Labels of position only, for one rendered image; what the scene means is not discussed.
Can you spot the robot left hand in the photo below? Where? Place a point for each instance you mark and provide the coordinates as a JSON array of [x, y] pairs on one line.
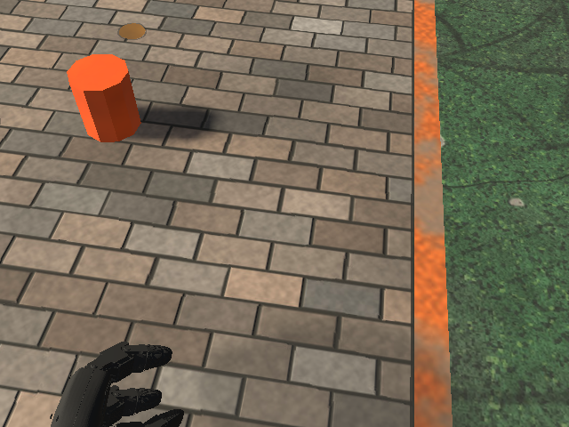
[[89, 401]]

